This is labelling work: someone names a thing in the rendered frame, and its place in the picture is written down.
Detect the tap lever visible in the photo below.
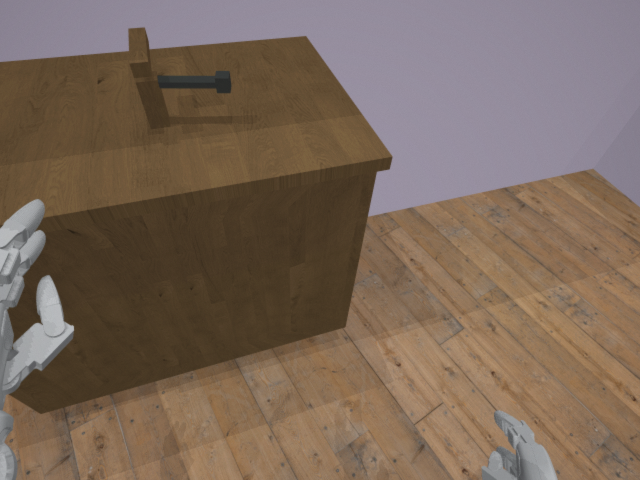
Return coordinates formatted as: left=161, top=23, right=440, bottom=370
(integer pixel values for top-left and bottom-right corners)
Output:
left=157, top=71, right=231, bottom=93

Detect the right robot hand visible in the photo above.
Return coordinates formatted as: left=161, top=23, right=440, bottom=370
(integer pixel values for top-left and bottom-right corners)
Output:
left=482, top=410, right=558, bottom=480

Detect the left robot hand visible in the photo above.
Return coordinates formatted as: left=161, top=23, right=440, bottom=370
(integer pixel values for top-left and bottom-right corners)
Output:
left=0, top=199, right=74, bottom=410

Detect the counter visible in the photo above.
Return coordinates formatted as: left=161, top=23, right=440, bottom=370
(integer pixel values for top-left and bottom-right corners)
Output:
left=0, top=27, right=393, bottom=414

